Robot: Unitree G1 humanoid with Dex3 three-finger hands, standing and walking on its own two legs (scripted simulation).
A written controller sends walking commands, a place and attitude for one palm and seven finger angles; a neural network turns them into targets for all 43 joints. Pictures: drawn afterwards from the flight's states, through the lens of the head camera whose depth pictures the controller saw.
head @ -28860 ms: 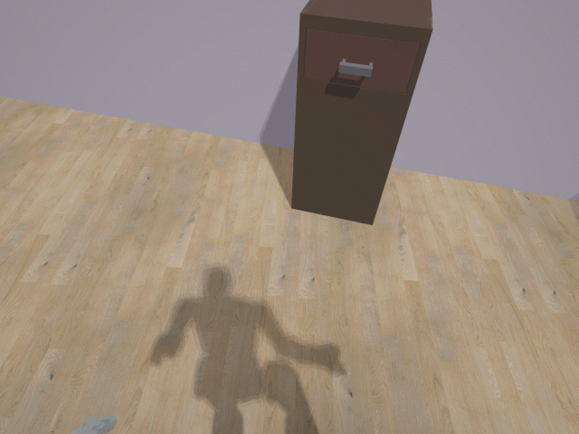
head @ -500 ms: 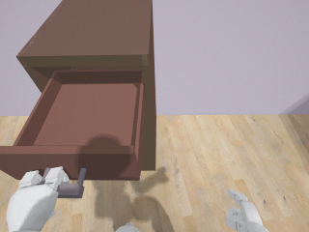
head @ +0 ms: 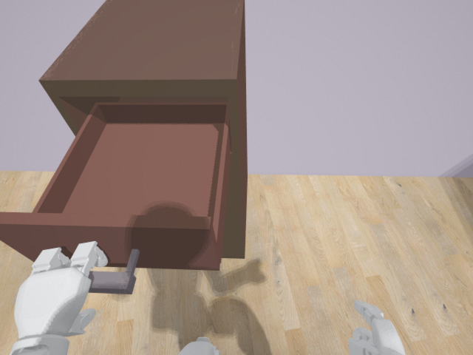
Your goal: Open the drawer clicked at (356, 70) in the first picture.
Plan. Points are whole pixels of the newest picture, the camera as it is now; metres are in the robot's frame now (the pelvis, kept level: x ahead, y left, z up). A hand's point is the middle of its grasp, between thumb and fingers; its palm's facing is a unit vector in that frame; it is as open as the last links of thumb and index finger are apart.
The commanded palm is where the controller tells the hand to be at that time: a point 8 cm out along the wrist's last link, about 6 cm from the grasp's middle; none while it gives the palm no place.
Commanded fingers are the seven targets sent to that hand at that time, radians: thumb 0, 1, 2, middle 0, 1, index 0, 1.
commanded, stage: open the thumb to release the handle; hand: left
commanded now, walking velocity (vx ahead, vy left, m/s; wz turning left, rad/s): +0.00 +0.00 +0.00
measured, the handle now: (103, 268) +0.24 +0.24 +0.03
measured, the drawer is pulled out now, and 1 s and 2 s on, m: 0.30 0.30 0.30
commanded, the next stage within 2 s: lift the hand off the handle in 0.12 s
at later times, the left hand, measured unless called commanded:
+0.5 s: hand (82, 300) +0.19 +0.26 +0.02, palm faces +0.04 -0.04 -1.00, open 13.7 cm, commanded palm +0.18 +0.26 +0.07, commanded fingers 0.00 -0.50 0.30 -0.30 -1.20 -0.30 -1.20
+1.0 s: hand (60, 285) +0.19 +0.27 +0.08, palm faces +0.06 -0.06 -1.00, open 13.7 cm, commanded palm +0.17 +0.26 +0.14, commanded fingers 0.00 -0.50 0.30 -0.30 -1.20 -0.30 -1.20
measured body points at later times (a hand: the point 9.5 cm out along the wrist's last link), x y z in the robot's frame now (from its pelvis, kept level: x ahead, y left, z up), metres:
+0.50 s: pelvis -0.02 -0.01 +0.00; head +0.02 -0.03 +0.45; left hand +0.18 +0.26 +0.07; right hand +0.18 -0.23 -0.11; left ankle +0.04 +0.14 -0.68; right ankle -0.05 -0.11 -0.68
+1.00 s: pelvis -0.01 +0.00 +0.03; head +0.01 -0.03 +0.47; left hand +0.18 +0.27 +0.13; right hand +0.20 -0.22 -0.08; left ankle +0.04 +0.14 -0.68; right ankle -0.05 -0.11 -0.68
